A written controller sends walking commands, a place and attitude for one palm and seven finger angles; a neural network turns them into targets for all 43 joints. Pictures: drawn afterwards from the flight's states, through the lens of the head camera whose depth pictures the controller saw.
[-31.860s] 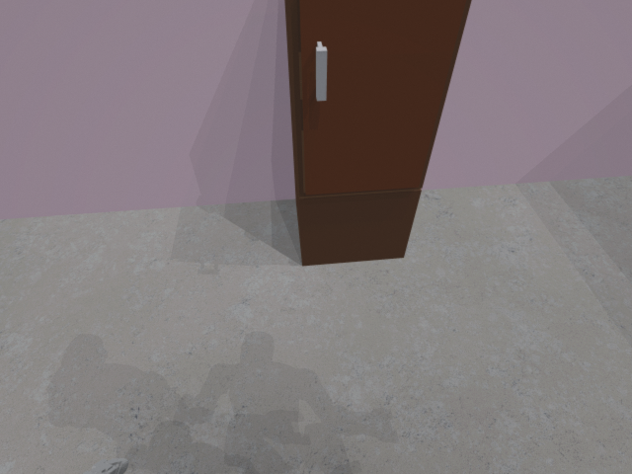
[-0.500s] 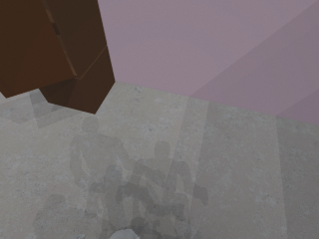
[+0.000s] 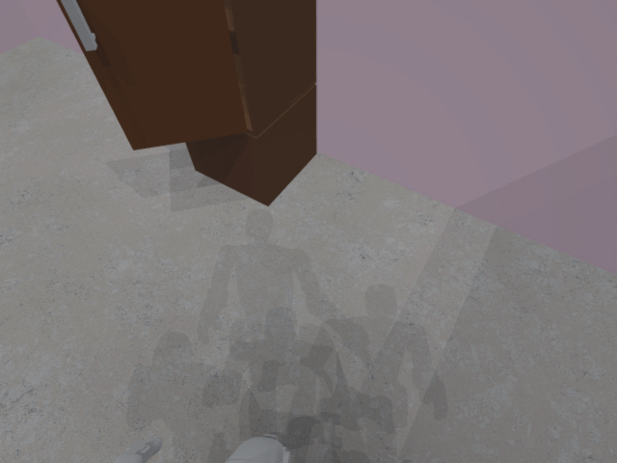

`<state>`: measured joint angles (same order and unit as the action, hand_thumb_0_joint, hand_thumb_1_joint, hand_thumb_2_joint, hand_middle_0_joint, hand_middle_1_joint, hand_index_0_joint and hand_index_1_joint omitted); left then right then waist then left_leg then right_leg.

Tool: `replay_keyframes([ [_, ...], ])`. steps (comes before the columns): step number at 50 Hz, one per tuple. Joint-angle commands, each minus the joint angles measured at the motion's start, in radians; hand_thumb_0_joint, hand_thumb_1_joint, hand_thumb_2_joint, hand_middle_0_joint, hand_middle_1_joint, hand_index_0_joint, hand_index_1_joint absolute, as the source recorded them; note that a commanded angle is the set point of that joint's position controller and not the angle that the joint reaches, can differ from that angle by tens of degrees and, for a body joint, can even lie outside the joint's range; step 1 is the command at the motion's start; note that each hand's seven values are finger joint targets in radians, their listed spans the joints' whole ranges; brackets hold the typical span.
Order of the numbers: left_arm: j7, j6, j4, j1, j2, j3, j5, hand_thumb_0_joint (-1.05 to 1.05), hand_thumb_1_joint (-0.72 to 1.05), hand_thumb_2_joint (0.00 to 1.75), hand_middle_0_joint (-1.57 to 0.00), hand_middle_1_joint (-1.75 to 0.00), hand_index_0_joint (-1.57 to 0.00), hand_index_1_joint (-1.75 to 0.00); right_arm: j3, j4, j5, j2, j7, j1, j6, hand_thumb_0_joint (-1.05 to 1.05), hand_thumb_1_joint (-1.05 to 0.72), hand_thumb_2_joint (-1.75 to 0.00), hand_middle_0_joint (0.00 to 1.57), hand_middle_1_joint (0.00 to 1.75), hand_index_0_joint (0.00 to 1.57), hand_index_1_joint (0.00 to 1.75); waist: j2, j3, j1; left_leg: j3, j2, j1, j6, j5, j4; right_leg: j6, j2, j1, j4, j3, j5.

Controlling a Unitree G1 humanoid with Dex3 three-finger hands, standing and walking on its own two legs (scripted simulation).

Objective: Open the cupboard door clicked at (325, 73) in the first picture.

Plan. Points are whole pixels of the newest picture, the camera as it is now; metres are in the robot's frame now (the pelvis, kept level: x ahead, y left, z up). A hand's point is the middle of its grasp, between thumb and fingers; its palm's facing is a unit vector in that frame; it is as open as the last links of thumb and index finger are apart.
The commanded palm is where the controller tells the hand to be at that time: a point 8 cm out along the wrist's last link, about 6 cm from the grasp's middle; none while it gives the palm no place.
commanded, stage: turn to face it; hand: left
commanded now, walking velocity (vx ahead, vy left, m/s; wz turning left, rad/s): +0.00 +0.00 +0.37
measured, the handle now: (80, 18) +1.02 +0.60 +0.07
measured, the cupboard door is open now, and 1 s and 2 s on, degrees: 45 45 45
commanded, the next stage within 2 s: take the last steps up to it in 0.26 s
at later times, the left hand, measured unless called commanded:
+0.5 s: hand out of the picture +0.04 +0.22 -0.16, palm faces +0.22 -0.94 -0.26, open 7.4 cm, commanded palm none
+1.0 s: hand out of the picture +0.08 +0.30 -0.17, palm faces +0.31 -0.93 -0.19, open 7.4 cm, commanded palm none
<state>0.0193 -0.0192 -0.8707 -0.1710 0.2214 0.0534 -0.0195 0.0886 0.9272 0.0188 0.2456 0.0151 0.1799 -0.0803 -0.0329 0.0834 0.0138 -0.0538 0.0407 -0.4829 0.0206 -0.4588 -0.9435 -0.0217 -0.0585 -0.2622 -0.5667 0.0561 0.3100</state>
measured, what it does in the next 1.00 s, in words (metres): walks ahead: left foot, then right foot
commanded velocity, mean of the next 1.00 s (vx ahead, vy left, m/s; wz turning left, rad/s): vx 0.20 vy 0.06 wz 0.16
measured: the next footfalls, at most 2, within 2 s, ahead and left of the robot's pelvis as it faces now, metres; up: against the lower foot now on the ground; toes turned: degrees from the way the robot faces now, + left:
left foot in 0.18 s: +0.05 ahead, +0.13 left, +0.00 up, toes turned +7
right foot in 0.46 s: +0.06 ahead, -0.12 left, +0.00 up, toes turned +6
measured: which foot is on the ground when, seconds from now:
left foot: up 0.00-0.16, down 0.18-0.46, up 0.48-0.78, down 0.80-1.00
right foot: down 0.00-0.18, up 0.20-0.44, down 0.46-0.80, up 0.82-1.00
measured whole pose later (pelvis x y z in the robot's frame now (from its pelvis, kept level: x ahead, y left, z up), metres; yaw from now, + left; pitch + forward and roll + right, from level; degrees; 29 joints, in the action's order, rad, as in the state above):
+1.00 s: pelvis +0.12 +0.11 +0.01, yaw +15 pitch +1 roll +0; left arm -0.02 0.00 -1.05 -0.25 0.21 0.06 -0.02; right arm 0.04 1.01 0.03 0.16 -0.02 0.25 0.05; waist 0.03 0.06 -0.02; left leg 0.12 -0.01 -0.22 -0.04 -0.25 -0.45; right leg -0.01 -0.11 -0.50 -1.03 0.08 0.37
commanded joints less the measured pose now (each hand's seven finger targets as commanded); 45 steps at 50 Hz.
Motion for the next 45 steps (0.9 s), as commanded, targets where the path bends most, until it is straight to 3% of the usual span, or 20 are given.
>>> replay_keyframes([
  [1, 0.011, 0.024, 0.063, -0.018, 0.166, 0.039, -0.009, 0.00, 0.90, 0.90, -0.20, -0.30, -0.20, -0.30, 0.003, -0.106, -0.007, 0.051, 0.010, -0.069, 0.030, 0.00, -0.90, -0.90, 0.20, 0.30, 0.20, 0.30, 0.278, -0.060, -0.017, 0.072, -0.057, -0.025, 0.030, -0.039, -0.062, 0.148, -0.261, 0.088, 0.212, -0.105, -0.426],
  [4, 0.008, 0.025, 0.025, -0.093, 0.204, 0.050, -0.013, 0.00, 0.90, 0.90, -0.20, -0.30, -0.20, -0.30, -0.014, -0.102, -0.012, 0.021, 0.010, -0.095, 0.043, 0.00, -0.90, -0.90, 0.20, 0.30, 0.20, 0.30, 0.237, -0.098, -0.050, 0.132, -0.028, 0.058, 0.027, -0.019, 0.180, 0.132, -0.264, 0.172, 0.132, -0.084, -0.580],
  [7, 0.002, 0.021, 0.006, -0.087, 0.196, 0.049, 0.003, 0.00, 0.90, 0.90, -0.20, -0.30, -0.20, -0.30, -0.015, -0.063, -0.009, 0.055, 0.004, -0.001, 0.061, 0.00, -0.90, -0.90, 0.20, 0.30, 0.20, 0.30, 0.168, -0.152, 0.000, 0.111, -0.037, 0.289, 0.004, 0.262, 0.511, 0.041, -0.220, 0.100, -0.026, -0.017, -0.491],
  [8, -0.003, 0.014, 0.026, -0.096, 0.156, 0.044, 0.013, 0.00, 0.90, 0.90, -0.20, -0.30, -0.20, -0.30, 0.001, -0.063, 0.000, 0.139, -0.003, 0.033, 0.072, 0.00, -0.90, -0.90, 0.20, 0.30, 0.20, 0.30, -0.037, -0.191, 0.015, -0.083, -0.202, 0.432, -0.062, 0.500, 0.553, -0.025, -0.142, -0.064, -0.168, 0.053, -0.267],
  [9, -0.005, 0.008, 0.055, -0.079, 0.094, 0.022, 0.016, 0.00, 0.90, 0.90, -0.20, -0.30, -0.20, -0.30, 0.019, -0.057, 0.006, 0.221, -0.012, 0.091, 0.071, 0.00, -0.90, -0.90, 0.20, 0.30, 0.20, 0.30, -0.252, -0.197, 0.039, -0.321, -0.423, 0.494, -0.204, 0.861, 0.563, -0.071, -0.054, -0.239, -0.333, 0.055, 0.288],
  [10, 0.000, -0.003, 0.061, -0.032, 0.109, 0.019, 0.006, 0.00, 0.90, 0.90, -0.20, -0.30, -0.20, -0.30, 0.018, -0.044, 0.010, 0.234, -0.022, 0.117, 0.065, 0.00, -0.90, -0.90, 0.20, 0.30, 0.20, 0.30, -0.170, -0.197, 0.061, -0.312, -0.435, 0.434, -0.254, 0.778, 0.560, -0.050, -0.045, -0.221, -0.448, -0.014, 0.341],
  [12, 0.000, -0.011, 0.033, 0.004, 0.102, 0.022, 0.008, 0.00, 0.90, 0.90, -0.20, -0.30, -0.20, -0.30, 0.005, -0.048, 0.011, 0.186, -0.042, 0.065, 0.072, 0.00, -0.90, -0.90, 0.20, 0.30, 0.20, 0.30, -0.198, -0.154, 0.037, -0.262, -0.359, 0.375, -0.232, 0.760, 0.553, -0.043, -0.050, -0.259, -0.516, -0.063, 0.257],
  [18, -0.012, -0.008, -0.022, -0.052, 0.063, 0.014, 0.012, 0.00, 0.90, 0.90, -0.20, -0.30, -0.20, -0.30, -0.008, -0.041, 0.011, 0.148, -0.045, -0.011, 0.069, 0.00, -0.90, -0.90, 0.20, 0.30, 0.20, 0.30, -0.123, -0.159, -0.003, -0.150, -0.273, 0.311, -0.182, 0.654, 0.557, -0.027, 0.012, -0.061, -0.209, -0.008, 0.162],
  [21, -0.017, 0.008, -0.062, -0.154, 0.074, 0.024, 0.003, 0.00, 0.90, 0.90, -0.20, -0.30, -0.20, -0.30, -0.012, -0.037, 0.001, 0.131, -0.035, -0.048, 0.062, 0.00, -0.90, -0.90, 0.20, 0.30, 0.20, 0.30, -0.088, -0.137, -0.058, -0.108, -0.188, 0.138, -0.119, 0.179, 0.521, -0.016, 0.029, 0.165, 0.069, 0.020, 0.016],
  [22, -0.015, 0.019, -0.069, -0.190, 0.128, 0.038, -0.009, 0.00, 0.90, 0.90, -0.20, -0.30, -0.20, -0.30, -0.013, -0.047, -0.006, 0.091, -0.026, -0.051, 0.060, 0.00, -0.90, -0.90, 0.20, 0.30, 0.20, 0.30, 0.076, -0.102, -0.081, -0.034, -0.086, -0.021, -0.065, -0.020, 0.376, 0.019, -0.087, 0.263, 0.226, -0.127, 0.160],
  [23, -0.011, 0.023, -0.063, -0.220, 0.221, 0.059, -0.017, 0.00, 0.90, 0.90, -0.20, -0.30, -0.20, -0.30, -0.024, -0.084, -0.007, 0.037, -0.014, -0.074, 0.060, 0.00, -0.90, -0.90, 0.20, 0.30, 0.20, 0.30, 0.349, -0.035, -0.109, 0.076, 0.020, -0.197, -0.007, -0.135, 0.127, 0.129, -0.347, 0.270, 0.411, -0.474, 0.375],
  [25, -0.007, 0.038, -0.043, -0.183, 0.214, 0.055, -0.007, 0.00, 0.90, 0.90, -0.20, -0.30, -0.20, -0.30, -0.005, -0.099, 0.007, 0.088, 0.001, -0.142, 0.055, 0.00, -0.90, -0.90, 0.20, 0.30, 0.20, 0.30, 0.272, 0.041, -0.086, -0.022, -0.059, -0.210, -0.014, -0.022, -0.175, 0.188, -0.384, 0.086, 0.460, -0.536, 0.393],
  [29, -0.008, 0.074, -0.049, -0.129, 0.136, 0.040, -0.004, 0.00, 0.90, 0.90, -0.20, -0.30, -0.20, -0.30, -0.010, -0.057, 0.004, 0.050, 0.025, -0.093, 0.057, 0.00, -0.90, -0.90, 0.20, 0.30, 0.20, 0.30, 0.199, -0.011, -0.041, 0.038, -0.110, -0.146, 0.021, 0.154, -0.108, 0.124, -0.287, 0.137, 0.400, -0.188, 0.015],
  [34, -0.014, 0.081, -0.130, -0.241, 0.164, 0.047, -0.011, 0.00, 0.90, 0.90, -0.20, -0.30, -0.20, -0.30, -0.030, -0.067, -0.003, -0.011, 0.037, -0.153, 0.079, 0.00, -0.90, -0.90, 0.20, 0.30, 0.20, 0.30, 0.209, -0.035, -0.093, 0.139, -0.080, -0.066, 0.019, 0.128, 0.209, 0.123, -0.294, 0.246, 0.326, -0.080, -0.234],
  [38, -0.019, 0.069, -0.141, -0.197, 0.169, 0.050, -0.006, 0.00, 0.90, 0.90, -0.20, -0.30, -0.20, -0.30, -0.034, -0.021, 0.002, 0.009, 0.027, -0.002, 0.104, 0.00, -0.90, -0.90, 0.20, 0.30, 0.20, 0.30, 0.192, -0.063, -0.017, 0.229, -0.017, 0.291, -0.009, 0.211, 0.478, 0.065, -0.230, 0.071, 0.178, 0.016, -0.198],
  [39, -0.026, 0.066, -0.130, -0.179, 0.139, 0.043, -0.003, 0.00, 0.90, 0.90, -0.20, -0.30, -0.20, -0.30, -0.019, 0.019, 0.006, 0.072, 0.013, 0.127, 0.112, 0.00, -0.90, -0.90, 0.20, 0.30, 0.20, 0.30, 0.058, -0.116, 0.043, 0.168, -0.064, 0.495, -0.036, 0.180, 0.512, 0.035, -0.185, -0.047, -0.013, 0.067, -0.192],
  [40, -0.034, 0.061, -0.096, -0.178, 0.067, 0.029, 0.005, 0.00, 0.90, 0.90, -0.20, -0.30, -0.20, -0.30, 0.014, 0.052, 0.019, 0.189, -0.003, 0.277, 0.119, 0.00, -0.90, -0.90, 0.20, 0.30, 0.20, 0.30, -0.216, -0.192, 0.099, -0.196, -0.322, 0.663, -0.138, 0.128, 0.572, -0.020, -0.054, -0.275, -0.302, 0.157, 0.105],
  [41, -0.031, 0.061, -0.044, -0.090, 0.041, 0.015, 0.000, 0.00, 0.90, 0.90, -0.20, -0.30, -0.20, -0.30, 0.020, 0.075, 0.018, 0.227, -0.024, 0.378, 0.111, 0.00, -0.90, -0.90, 0.20, 0.30, 0.20, 0.30, -0.243, -0.181, 0.132, -0.343, -0.439, 0.659, -0.224, 0.140, 0.685, -0.006, -0.008, -0.403, -0.521, 0.082, 0.307],
  [42, -0.023, 0.060, -0.032, -0.033, 0.044, 0.013, -0.003, 0.00, 0.90, 0.90, -0.20, -0.30, -0.20, -0.30, 0.013, 0.081, 0.018, 0.210, -0.027, 0.351, 0.113, 0.00, -0.90, -0.90, 0.20, 0.30, 0.20, 0.30, -0.145, -0.141, 0.117, -0.372, -0.457, 0.554, -0.248, 0.064, 0.691, 0.022, -0.039, -0.435, -0.655, 0.007, 0.288],
  [45, -0.037, 0.049, -0.077, -0.044, 0.028, 0.016, -0.005, 0.00, 0.90, 0.90, -0.20, -0.30, -0.20, -0.30, -0.024, 0.046, 0.014, 0.086, -0.037, 0.168, 0.133, 0.00, -0.90, -0.90, 0.20, 0.30, 0.20, 0.30, -0.124, -0.019, 0.022, -0.182, -0.367, 0.322, -0.203, 0.127, 0.746, 0.021, -0.104, -0.390, -0.625, -0.037, 0.089],
])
